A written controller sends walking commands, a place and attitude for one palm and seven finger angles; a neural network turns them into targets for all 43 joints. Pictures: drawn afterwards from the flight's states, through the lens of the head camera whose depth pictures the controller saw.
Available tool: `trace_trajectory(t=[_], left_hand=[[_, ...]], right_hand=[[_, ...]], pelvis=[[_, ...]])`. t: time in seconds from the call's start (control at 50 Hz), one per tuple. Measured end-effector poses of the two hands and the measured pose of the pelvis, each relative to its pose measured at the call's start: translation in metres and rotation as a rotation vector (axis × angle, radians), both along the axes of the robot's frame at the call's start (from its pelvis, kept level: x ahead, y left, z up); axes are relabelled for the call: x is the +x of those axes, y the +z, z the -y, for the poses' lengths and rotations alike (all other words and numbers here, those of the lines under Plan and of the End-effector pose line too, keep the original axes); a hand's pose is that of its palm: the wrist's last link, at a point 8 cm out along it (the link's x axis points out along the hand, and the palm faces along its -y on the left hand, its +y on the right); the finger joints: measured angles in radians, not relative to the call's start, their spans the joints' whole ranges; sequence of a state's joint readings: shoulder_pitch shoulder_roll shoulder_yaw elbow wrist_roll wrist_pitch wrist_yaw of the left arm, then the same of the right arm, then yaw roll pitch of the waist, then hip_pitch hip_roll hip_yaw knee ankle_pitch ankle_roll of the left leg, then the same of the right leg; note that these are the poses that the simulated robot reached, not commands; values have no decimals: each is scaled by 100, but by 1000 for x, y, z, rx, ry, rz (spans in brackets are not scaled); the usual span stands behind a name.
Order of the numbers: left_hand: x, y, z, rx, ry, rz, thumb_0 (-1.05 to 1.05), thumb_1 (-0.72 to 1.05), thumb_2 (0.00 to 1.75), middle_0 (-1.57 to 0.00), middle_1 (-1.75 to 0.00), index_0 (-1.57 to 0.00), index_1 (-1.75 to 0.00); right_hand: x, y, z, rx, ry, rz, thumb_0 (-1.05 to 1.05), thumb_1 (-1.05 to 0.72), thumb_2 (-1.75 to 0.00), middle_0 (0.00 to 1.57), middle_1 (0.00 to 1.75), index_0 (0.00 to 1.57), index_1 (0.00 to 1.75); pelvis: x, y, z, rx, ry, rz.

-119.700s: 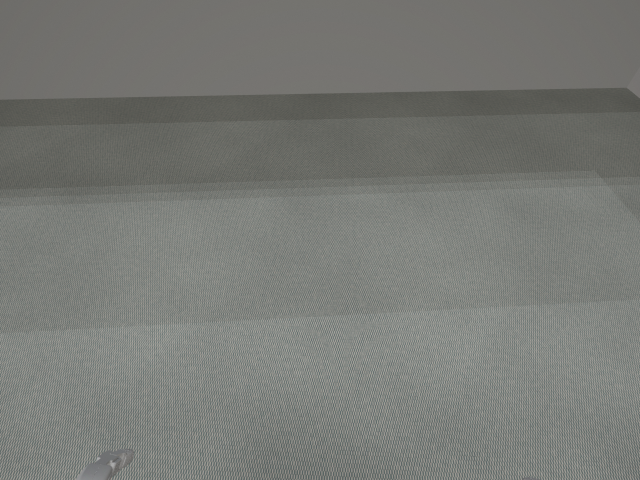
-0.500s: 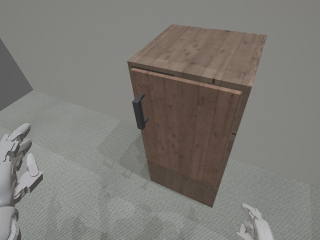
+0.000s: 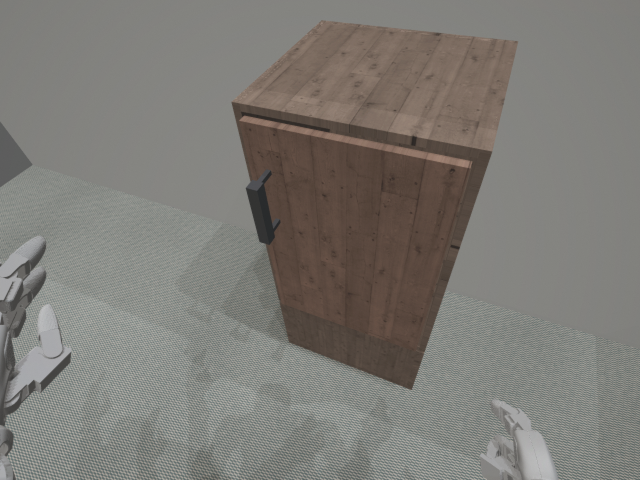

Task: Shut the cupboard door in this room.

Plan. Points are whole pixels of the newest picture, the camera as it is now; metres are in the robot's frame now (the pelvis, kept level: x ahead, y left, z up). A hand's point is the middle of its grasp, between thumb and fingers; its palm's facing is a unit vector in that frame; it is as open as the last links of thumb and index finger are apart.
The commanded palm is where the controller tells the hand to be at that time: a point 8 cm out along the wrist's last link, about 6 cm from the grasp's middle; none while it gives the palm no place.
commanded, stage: step back with the hand held close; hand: left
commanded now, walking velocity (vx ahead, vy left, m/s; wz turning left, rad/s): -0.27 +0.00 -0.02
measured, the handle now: (266, 207) +0.61 +0.16 -0.05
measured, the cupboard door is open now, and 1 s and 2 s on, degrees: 0 0 0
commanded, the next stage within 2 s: stop stepping back and stand still in 0.92 s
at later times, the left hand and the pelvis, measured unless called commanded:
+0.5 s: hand out of the picture +0.11 +0.30 +0.15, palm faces +0.44 -0.76 -0.48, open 7.4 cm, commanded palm +0.04 +0.33 +0.18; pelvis -0.09 +0.02 -0.01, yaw +4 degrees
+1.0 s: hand out of the picture +0.00 +0.29 +0.16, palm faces +0.49 -0.75 -0.45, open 7.4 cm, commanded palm -0.06 +0.32 +0.18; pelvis -0.19 +0.01 -0.02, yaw +3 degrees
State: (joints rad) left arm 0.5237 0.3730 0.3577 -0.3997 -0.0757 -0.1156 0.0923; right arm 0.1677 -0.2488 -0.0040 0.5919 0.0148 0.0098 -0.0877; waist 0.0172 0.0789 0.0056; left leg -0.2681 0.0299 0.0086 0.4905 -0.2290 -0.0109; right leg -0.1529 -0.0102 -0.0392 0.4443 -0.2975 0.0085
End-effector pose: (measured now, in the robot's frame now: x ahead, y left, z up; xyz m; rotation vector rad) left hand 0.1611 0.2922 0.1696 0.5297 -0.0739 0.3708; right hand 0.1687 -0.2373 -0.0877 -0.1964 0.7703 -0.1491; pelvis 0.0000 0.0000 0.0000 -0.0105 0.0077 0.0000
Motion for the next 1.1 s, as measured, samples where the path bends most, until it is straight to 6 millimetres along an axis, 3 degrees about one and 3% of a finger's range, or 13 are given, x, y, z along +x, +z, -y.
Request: trace_trajectory(t=[0.18,0.3,0.46,0.6,0.68,0.78,0.88,0.94,1.02,1.1], left_hand=[[-17,15,-22,68,-29,32,2,89,89,-22,-30,-22,-31],[-40,8,-33,43,-23,53,2,89,90,-21,-30,-22,-30],[-82,-1,-39,49,-6,108,2,89,90,-21,-30,-22,-30],[-134,10,-36,108,57,189,2,89,90,-21,-30,-22,-30],[-160,15,-33,92,77,215,2,89,90,-21,-30,-22,-30],[-167,15,-46,70,71,289,2,89,90,-21,-30,-22,-31],[-172,10,-59,86,78,259,2,89,90,-21,-30,-21,-30],[-186,10,-52,86,60,254,2,89,90,-21,-30,-21,-30],[-206,7,-27,95,-7,245,2,89,90,-21,-30,-21,-30],[-214,14,-9,80,-83,239,2,89,90,-21,-30,-21,-30]], right_hand=[[-26,6,-12,-23,-41,-22,1,-91,-90,20,30,20,30],[-49,12,-23,-26,-39,4,1,-91,-90,21,30,20,30],[-84,10,-29,-62,4,12,1,-91,-90,21,30,21,30],[-106,-3,-27,-63,85,-7,1,-91,-90,21,30,21,30],[-117,-5,-27,-66,96,-18,1,-91,-90,21,30,21,30],[-131,-3,-35,-89,87,9,1,-91,-90,21,30,21,30],[-149,2,-46,-51,79,46,1,-91,-90,21,30,21,30],[-161,2,-48,-32,99,49,1,-91,-90,21,30,21,30],[-175,-7,-42,-21,126,48,1,-90,-90,21,30,21,30],[-202,-8,-34,-24,86,-3,1,-91,-90,21,30,21,30]], pelvis=[[-22,0,-16,-3,-13,-5],[-45,-2,-24,-11,-15,-1],[-77,-9,-25,-30,31,11],[-103,-16,-13,-32,108,21],[-115,-16,-17,-17,84,23],[-135,-19,-27,-31,88,24],[-159,-17,-24,-65,102,10],[-170,-18,-18,-66,101,-31],[-193,-25,-9,-39,40,-79],[-208,-16,-9,-35,11,-41]])
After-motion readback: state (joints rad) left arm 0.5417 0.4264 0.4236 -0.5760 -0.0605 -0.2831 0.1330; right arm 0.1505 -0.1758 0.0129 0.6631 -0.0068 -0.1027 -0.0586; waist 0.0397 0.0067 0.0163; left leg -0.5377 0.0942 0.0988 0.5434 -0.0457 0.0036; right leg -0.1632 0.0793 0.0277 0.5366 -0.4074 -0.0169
